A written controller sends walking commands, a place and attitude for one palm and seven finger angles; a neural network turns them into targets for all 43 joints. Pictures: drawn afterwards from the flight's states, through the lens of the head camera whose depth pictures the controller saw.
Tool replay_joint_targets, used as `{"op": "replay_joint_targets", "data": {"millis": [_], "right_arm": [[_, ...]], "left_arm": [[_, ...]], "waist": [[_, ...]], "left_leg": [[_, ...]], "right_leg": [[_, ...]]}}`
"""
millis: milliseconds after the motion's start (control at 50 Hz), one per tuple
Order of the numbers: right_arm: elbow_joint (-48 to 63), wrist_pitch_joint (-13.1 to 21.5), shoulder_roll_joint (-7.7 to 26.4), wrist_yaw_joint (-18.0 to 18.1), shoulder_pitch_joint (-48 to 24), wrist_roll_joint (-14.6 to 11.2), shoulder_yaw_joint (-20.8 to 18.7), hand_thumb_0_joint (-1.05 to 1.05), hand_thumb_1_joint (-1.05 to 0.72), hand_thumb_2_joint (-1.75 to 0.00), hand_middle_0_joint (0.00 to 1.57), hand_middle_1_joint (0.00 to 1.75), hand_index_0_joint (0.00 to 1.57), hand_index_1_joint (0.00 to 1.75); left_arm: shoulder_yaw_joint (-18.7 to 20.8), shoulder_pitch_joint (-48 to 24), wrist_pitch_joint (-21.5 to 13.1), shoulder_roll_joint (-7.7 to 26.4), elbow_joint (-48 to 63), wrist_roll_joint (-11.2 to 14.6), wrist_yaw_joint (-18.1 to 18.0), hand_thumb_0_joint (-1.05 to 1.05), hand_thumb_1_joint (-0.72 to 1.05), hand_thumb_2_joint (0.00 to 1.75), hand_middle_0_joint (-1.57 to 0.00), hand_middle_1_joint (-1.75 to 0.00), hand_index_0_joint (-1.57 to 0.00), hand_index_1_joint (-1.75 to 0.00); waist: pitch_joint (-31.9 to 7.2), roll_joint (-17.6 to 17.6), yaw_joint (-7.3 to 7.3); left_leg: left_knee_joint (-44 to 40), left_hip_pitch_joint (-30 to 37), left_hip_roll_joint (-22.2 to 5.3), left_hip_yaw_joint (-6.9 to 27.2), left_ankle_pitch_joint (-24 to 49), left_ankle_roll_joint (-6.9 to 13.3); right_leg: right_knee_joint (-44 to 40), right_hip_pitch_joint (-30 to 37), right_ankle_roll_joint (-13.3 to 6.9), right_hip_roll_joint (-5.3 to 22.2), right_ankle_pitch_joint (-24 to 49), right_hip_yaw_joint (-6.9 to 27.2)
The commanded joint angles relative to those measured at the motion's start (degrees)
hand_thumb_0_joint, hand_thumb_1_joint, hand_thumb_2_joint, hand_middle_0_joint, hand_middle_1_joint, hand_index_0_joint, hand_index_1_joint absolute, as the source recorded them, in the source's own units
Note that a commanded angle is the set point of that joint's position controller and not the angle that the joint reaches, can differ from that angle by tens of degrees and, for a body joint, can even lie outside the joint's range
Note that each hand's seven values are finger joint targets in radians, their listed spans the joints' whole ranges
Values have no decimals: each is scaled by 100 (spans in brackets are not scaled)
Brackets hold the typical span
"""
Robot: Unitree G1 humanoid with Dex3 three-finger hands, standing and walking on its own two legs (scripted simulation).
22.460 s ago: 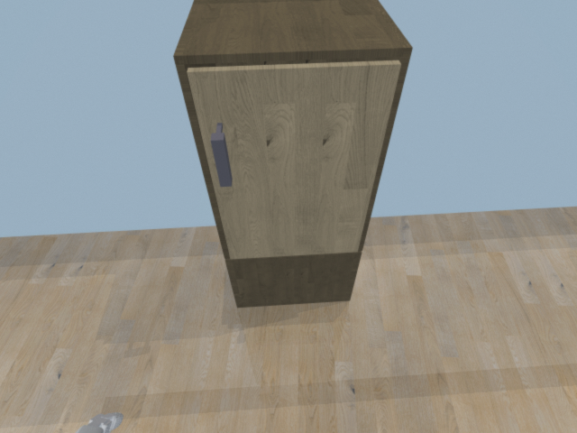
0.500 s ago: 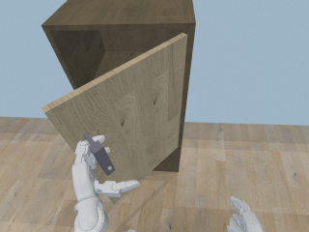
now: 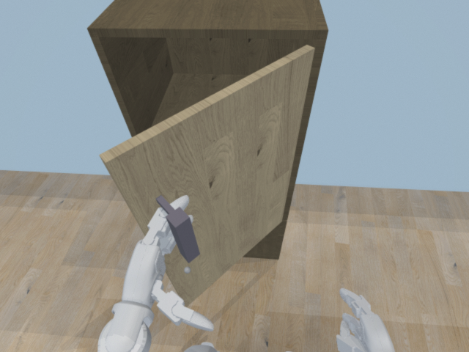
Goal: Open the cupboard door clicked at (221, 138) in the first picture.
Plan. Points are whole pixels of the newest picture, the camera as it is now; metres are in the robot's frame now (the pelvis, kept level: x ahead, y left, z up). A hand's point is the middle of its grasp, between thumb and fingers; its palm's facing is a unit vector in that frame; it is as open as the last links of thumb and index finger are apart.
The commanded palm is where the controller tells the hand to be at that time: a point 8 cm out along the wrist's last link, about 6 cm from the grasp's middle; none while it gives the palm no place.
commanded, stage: slide the hand sideways off the handle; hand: left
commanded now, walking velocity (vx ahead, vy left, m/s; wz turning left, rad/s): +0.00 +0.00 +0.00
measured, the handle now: (176, 228) +0.30 +0.12 +0.06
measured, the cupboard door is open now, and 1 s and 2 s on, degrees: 47 48 48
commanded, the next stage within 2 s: draw the hand back to the body in 1.02 s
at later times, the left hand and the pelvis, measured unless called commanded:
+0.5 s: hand (166, 291) +0.20 +0.11 +0.07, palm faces -0.07 -1.00 -0.02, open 16.2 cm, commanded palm +0.17 +0.18 +0.06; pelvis +0.00 +0.02 -0.01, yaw -1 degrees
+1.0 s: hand (130, 318) +0.16 +0.16 +0.06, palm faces -0.01 -1.00 -0.07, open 16.3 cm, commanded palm +0.13 +0.22 +0.06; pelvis +0.00 -0.01 -0.02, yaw +0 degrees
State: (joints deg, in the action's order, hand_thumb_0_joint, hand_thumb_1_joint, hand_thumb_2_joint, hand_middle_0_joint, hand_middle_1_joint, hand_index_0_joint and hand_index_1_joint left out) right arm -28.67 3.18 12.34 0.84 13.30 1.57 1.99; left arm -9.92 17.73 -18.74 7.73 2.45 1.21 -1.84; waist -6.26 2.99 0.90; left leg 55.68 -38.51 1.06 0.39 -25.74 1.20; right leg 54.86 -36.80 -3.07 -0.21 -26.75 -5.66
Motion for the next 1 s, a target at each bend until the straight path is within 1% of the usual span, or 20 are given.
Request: {"op": "replay_joint_targets", "data": {"millis": [0, 40, 100, 120, 160, 220, 260, 320, 360, 440, 540, 580, 620, 640, 720, 780, 860, 920, 960, 980], "right_arm": [[1193, 545, 618, 173, -445, -238, -192, 0, -90, -90, 20, 30, 20, 30], [1212, 606, 629, 149, -501, -252, -189, 0, -90, -90, 20, 30, 20, 30], [1324, 595, 601, 29, -381, -179, -216, 0, -90, -90, 20, 30, 20, 30], [1339, 578, 611, -7, -339, -154, -229, 0, -90, -90, 20, 30, 20, 30], [1421, 530, 596, -74, -299, -120, -243, 0, -90, -90, 20, 30, 20, 30], [1511, 476, 609, -104, -293, -107, -253, 0, -90, -90, 20, 30, 20, 30], [1562, 461, 607, -103, -273, -118, -255, 0, -90, -90, 20, 30, 20, 30], [1566, 454, 626, -59, -239, -140, -256, 0, -90, -90, 20, 30, 20, 30], [1592, 471, 617, -43, -212, -145, -254, 0, -90, -90, 20, 30, 20, 30], [1611, 495, 639, -10, -197, -167, -265, 0, -90, -90, 20, 30, 20, 30], [1622, 466, 618, 11, -146, -179, -310, 0, -90, -90, 20, 30, 20, 30], [1637, 456, 628, 18, -151, -193, -321, 0, -90, -90, 20, 30, 20, 30], [1663, 464, 615, 31, -175, -199, -333, 0, -90, -90, 20, 30, 20, 30], [1620, 448, 605, 46, -168, -209, -349, 0, -90, -90, 20, 30, 20, 30], [1620, 467, 630, 102, -189, -235, -365, 0, -90, -90, 20, 30, 20, 30], [1573, 489, 634, 147, -200, -247, -381, 0, -90, -90, 20, 30, 20, 30], [1528, 511, 624, 205, -215, -290, -428, 0, -90, -90, 20, 30, 20, 30], [1471, 531, 624, 249, -268, -313, -446, 0, -90, -90, 20, 30, 20, 30], [1448, 543, 615, 265, -276, -336, -447, 0, -90, -90, 20, 30, 20, 30], [1445, 576, 645, 276, -292, -342, -431, 0, -90, -90, 20, 30, 20, 30]], "left_arm": [[-138, -480, -187, -430, 1517, 790, 790, 0, -50, 30, -15, -30, -15, -30], [116, -314, -74, -348, 1528, 802, 544, 0, -50, 30, -15, -30, -15, -30], [104, 98, -44, -337, 1755, 412, 57, 0, -50, 30, -15, -30, -15, -30], [202, 259, -49, -185, 1794, 284, -73, 0, -50, 30, -15, -30, -15, -30], [129, 478, -75, -165, 1938, 76, -190, 0, -50, 30, -15, -30, -15, -30], [32, 566, -128, -145, 2241, -9, -211, 0, -50, 30, -15, -30, -15, -30], [75, 745, -167, -94, 2423, 51, -154, 0, -50, 30, -15, -30, -15, -30], [203, 924, -177, 2, 2566, 173, -55, 0, -50, 30, -15, -30, -15, -30], [173, 1077, -192, -75, 2630, 265, 23, 0, -50, 30, -15, -30, -15, -30], [332, 1336, -184, 59, 2776, 365, 151, 0, -50, 30, -15, -30, -15, -30], [667, 1917, -186, 277, 2808, 476, 321, 0, -50, 30, -15, -30, -15, -30], [672, 1974, -217, 282, 2918, 525, 432, 0, -50, 30, -15, -30, -15, -30], [748, 2184, -237, 328, 3029, 613, 533, 0, -50, 30, -15, -30, -15, -30], [921, 2242, -246, 449, 2947, 655, 567, 0, -50, 30, -15, -30, -15, -30], [1049, 2185, -349, 512, 3009, 824, 778, 0, -50, 30, -15, -30, -15, -30], [1327, 2263, -411, 666, 2918, 977, 928, 0, -50, 30, -15, -30, -15, -30], [1644, 2430, -445, 821, 2829, 1192, 1182, 0, -50, 30, -15, -30, -15, -30], [1925, 2551, -450, 1023, 2781, 1335, 1401, 0, -50, 30, -15, -30, -15, -30], [1980, 2584, -463, 1032, 2743, 1440, 1539, 0, -50, 30, -15, -30, -15, -30], [1866, 2414, -489, 956, 2823, 1475, 1605, 0, -50, 30, -15, -30, -15, -30]], "waist": [[-825, -702, -197], [-688, -553, -127], [-705, -342, -47], [-786, -341, 4], [-725, -270, -18], [-734, -219, -48], [-781, -138, -40], [-817, -259, -85], [-781, -301, -95], [-795, -243, -85], [-863, -417, -3], [-840, -298, -37], [-932, -236, 3], [-869, -302, 7], [-770, -295, -61], [-767, -299, -41], [-888, -425, -11], [-1007, -335, 27], [-892, -270, -7], [-847, -130, -60]], "left_leg": [[-930, 642, -13, 276, 619, 59], [-990, 611, -10, 308, 511, 18], [-1012, 616, -48, 345, 645, -17], [-984, 560, -47, 359, 734, -17], [-930, 499, -74, 315, 693, -25], [-870, 432, -85, 329, 668, -15], [-831, 442, -89, 312, 651, -23], [-766, 398, -99, 341, 685, -16], [-749, 377, -94, 351, 680, -28], [-660, 318, -85, 353, 788, -32], [-542, 167, -62, 313, 1034, -40], [-480, 157, -50, 287, 1043, -39], [-418, 109, -28, 266, 1145, -26], [-382, 33, -24, 246, 1096, -28], [-267, -124, -1, 245, 933, -7], [-160, -277, 15, 214, 756, -12], [-11, -426, 23, 187, 818, -13], [72, -496, 22, 194, 913, -13], [66, -478, 26, 186, 864, -16], [55, -415, 26, 197, 870, -6]], "right_leg": [[-1200, 594, 149, -25, 856, 408], [-1100, 437, 133, -33, 627, 298], [-813, 254, 86, -44, 707, 172], [-734, 302, 65, -42, 764, 180], [-670, 170, 61, -42, 719, 204], [-623, 149, 40, -55, 690, 238], [-600, 123, 43, -71, 685, 243], [-577, 126, 54, -109, 745, 231], [-553, 91, 74, -115, 764, 202], [-484, 59, 79, -128, 869, 204], [-394, 191, 86, -140, 1163, 218], [-375, 121, 95, -135, 1190, 233], [-345, 227, 90, -137, 1311, 261], [-369, 230, 101, -133, 1308, 293], [-408, 126, 108, -137, 1145, 360], [-485, 104, 127, -114, 916, 485], [-557, 303, 180, -60, 1074, 688], [-574, 462, 207, -13, 1259, 814], [-625, 389, 234, 2, 1215, 812], [-618, 283, 221, -20, 1168, 765]]}}
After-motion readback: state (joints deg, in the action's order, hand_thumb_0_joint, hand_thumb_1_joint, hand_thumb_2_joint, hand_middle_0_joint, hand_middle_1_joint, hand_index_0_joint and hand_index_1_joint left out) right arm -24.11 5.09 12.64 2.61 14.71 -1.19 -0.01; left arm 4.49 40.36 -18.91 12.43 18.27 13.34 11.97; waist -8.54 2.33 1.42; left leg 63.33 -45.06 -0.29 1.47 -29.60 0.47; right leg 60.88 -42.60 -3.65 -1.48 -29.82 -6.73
